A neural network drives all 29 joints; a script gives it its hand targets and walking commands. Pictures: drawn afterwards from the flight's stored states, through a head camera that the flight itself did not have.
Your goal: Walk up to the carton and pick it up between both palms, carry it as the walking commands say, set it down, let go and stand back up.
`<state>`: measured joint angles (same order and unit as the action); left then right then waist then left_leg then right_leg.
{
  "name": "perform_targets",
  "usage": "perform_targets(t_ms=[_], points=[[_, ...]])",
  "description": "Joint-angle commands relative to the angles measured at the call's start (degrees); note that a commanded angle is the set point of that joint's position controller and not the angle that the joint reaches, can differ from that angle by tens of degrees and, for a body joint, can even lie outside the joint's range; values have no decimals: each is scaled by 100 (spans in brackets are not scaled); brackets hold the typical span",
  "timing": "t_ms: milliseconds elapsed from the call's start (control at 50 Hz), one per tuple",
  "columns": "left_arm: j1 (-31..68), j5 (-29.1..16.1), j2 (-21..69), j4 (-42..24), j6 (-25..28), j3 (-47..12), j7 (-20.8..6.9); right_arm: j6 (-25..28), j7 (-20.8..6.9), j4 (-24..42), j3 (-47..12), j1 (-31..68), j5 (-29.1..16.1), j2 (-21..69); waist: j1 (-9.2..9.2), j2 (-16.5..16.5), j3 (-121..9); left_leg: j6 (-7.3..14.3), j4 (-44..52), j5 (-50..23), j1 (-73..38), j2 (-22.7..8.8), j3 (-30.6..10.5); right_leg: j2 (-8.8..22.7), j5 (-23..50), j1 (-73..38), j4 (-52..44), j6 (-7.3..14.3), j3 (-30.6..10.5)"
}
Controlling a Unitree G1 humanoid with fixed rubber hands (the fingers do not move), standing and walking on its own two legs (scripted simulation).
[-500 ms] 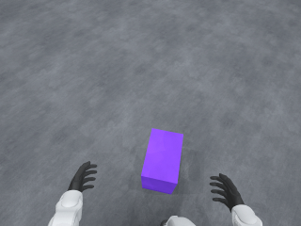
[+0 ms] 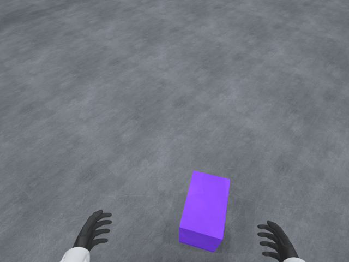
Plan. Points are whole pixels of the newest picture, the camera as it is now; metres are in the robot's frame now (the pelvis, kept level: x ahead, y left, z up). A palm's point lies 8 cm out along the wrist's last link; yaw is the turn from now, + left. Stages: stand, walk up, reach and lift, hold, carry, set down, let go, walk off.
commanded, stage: let go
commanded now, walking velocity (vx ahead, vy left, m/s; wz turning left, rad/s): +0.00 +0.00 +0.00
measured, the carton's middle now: (203, 211) +0.43 -0.11 -0.63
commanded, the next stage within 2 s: stand in 0.14 s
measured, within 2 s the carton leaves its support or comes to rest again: neither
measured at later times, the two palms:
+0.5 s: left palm out of the picture +0.07 +0.27 -0.09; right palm out of the picture +0.11 -0.30 -0.10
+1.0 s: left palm out of the picture -0.03 +0.26 -0.11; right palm out of the picture +0.01 -0.30 -0.11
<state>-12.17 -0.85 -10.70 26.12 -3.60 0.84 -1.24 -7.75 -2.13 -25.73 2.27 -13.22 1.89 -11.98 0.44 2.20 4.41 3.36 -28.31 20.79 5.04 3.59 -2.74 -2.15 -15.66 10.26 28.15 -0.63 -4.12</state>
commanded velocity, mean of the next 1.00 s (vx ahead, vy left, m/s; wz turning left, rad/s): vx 0.00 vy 0.00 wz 0.00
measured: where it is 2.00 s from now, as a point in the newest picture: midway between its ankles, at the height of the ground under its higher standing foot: outside the picture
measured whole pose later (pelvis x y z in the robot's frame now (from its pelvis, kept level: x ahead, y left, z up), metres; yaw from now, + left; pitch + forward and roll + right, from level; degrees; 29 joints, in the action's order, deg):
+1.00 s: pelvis -0.05 -0.02 +0.00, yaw +3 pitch -3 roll +0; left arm -19.2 2.1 -16.6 54.6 1.7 2.5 -0.4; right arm 1.7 0.3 -51.2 2.3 -20.0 2.1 -17.7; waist 0.7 1.4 -5.4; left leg 1.9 -26.2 14.5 8.5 4.4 -5.0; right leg -0.5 -10.7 12.9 26.5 0.4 -0.9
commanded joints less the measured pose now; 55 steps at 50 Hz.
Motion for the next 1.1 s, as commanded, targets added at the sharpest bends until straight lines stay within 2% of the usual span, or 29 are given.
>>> perform_targets(t_ms=[0,20,40,100,120,180,240,280,300,340,360,400,420,460,480,500,520,600,620,660,720,760,880,900,920,940,1000,1060,1080], points=[[-3,-170,-687,-620,195,130,157,-72,262,867,130,223,38,-771,100,-62,-893,-693,95,-4115,-32,-311,-138,-110,2309,-379,31,42,594],[13,-268,-679,-714,123,51,149,-80,315,895,72,-19,-28,-642,64,-58,-811,-673,53,-3884,-187,-341,-182,-12,2375,-213,-63,73,636],[-9,-295,-750,-601,120,8,160,-91,341,989,124,221,-13,-667,186,-100,-804,-664,7,-3910,-173,-304,-168,-39,2366,-177,-44,25,702],[77,-342,-913,-768,134,-21,182,-102,539,1087,55,76,-76,-663,27,-119,-715,-698,-60,-3742,-26,-261,-178,-100,2928,-163,10,15,673],[-83,382,-1422,430,247,394,347,294,449,34,484,101,-97,-1408,-186,299,-1910,-373,-321,-3659,175,-541,-196,554,3389,-589,52,75,52],[199,446,-1426,560,388,364,346,653,382,-165,478,34,-50,-1450,-291,96,-1831,-265,-230,-3527,2,-614,-390,547,3108,-397,39,105,64],[105,325,-1423,1003,526,332,300,784,330,-571,415,-93,-12,-1265,-182,-302,-1799,-202,-100,-3524,206,-618,-486,545,3188,-588,-63,48,108],[141,326,-1330,1183,557,377,291,844,349,-685,404,-22,43,-1249,-104,-200,-1170,-203,48,-3329,597,-592,-491,549,2952,-328,-131,49,37],[141,353,-1318,1210,549,362,287,885,343,-720,427,33,54,-1301,-105,-479,-1224,-146,80,-2952,563,-625,-629,596,2731,-219,-201,103,0],[14,348,-1420,1361,573,399,283,905,367,-836,445,-189,66,-1313,-152,-164,-909,-164,253,-2604,668,-624,-625,635,2236,-86,-337,121,-83],[-34,338,-1374,1429,583,424,277,932,376,-870,452,47,76,-1287,-62,-119,-702,-111,249,-2464,845,-670,-699,663,2175,-66,-357,174,-80],[121,396,-1500,1433,622,472,281,965,392,-943,412,-123,109,-1217,-122,-353,-316,-93,422,-2239,997,-671,-769,665,1738,139,-473,162,-110],[125,337,-1425,1475,631,477,253,1002,393,-1039,429,-45,96,-1367,-29,-56,-562,-136,437,-2152,919,-674,-755,634,1709,-8,-498,142,-178],[114,345,-1486,1516,652,460,255,1040,359,-1032,426,-39,41,-1458,-64,-431,-523,-152,552,-1909,978,-686,-865,589,1437,-54,-532,138,-105],[96,358,-1533,1593,675,484,262,1034,342,-1109,443,-15,60,-1470,-45,-230,-365,-115,555,-1760,1069,-669,-810,688,1389,-7,-620,191,-192],[1,344,-1662,1587,694,523,249,1033,360,-1153,435,-206,11,-1483,-73,-338,-362,-136,602,-1645,973,-645,-794,661,1273,103,-642,176,-228],[-75,328,-1537,1664,711,496,263,1048,360,-1264,424,-154,63,-1594,50,-194,-442,-120,536,-1770,932,-624,-824,659,1368,29,-645,212,-227],[-119,297,-1644,1763,670,475,233,1081,376,-1386,398,-336,45,-1599,-70,-18,-465,-163,709,-1467,937,-639,-873,676,1145,14,-593,269,-309],[-80,349,-1763,1759,672,564,221,1100,363,-1372,398,-203,55,-1631,63,-87,-117,-123,791,-1218,1293,-664,-950,613,945,59,-577,194,-205],[-79,338,-1682,1874,695,482,220,1100,331,-1412,350,-62,25,-1595,8,-391,-435,-64,776,-1085,1120,-684,-973,612,768,-10,-657,252,-196],[-169,266,-1604,1949,675,469,189,1137,332,-1571,338,-192,70,-1597,43,-3,-434,-71,918,-470,1258,-654,-1050,608,629,-99,-685,232,-271],[-207,297,-1663,2045,699,441,184,1133,314,-1646,329,-64,47,-1728,29,-280,-84,-45,1007,-353,1547,-684,-1062,637,513,-38,-748,252,-306],[-336,285,-1689,2268,687,423,152,1124,318,-1923,315,-344,42,-1695,22,34,10,19,1208,347,1509,-729,-1177,604,-1,121,-689,229,-350],[-350,257,-1770,2296,680,445,149,1129,319,-1915,286,-333,4,-1739,105,-102,43,27,1173,349,1629,-730,-1191,638,10,90,-775,261,-411],[-220,296,-1811,2290,712,456,151,1133,301,-1972,266,-283,-6,-1654,-26,12,-29,26,1237,283,1515,-793,-1264,628,-19,106,-694,326,-406],[-406,259,-1733,2321,697,453,139,1127,294,-2004,263,-339,-14,-1772,100,94,-134,5,1217,487,1569,-746,-1192,617,24,-52,-664,281,-367],[-411,262,-1768,2396,697,418,157,1107,271,-2103,264,-365,-3,-1757,12,-398,2,15,1024,415,1493,-653,-1112,685,-456,273,-885,318,-499],[-574,259,-1873,2485,640,419,168,1110,264,-2214,250,-311,10,-1765,59,-52,146,75,1098,735,1557,-678,-1195,720,-712,450,-873,373,-548],[-586,274,-1846,2537,669,402,182,1083,250,-2280,225,-452,-46,-1809,47,-202,112,73,1070,480,1591,-709,-1228,743,-467,298,-851,381,-514]])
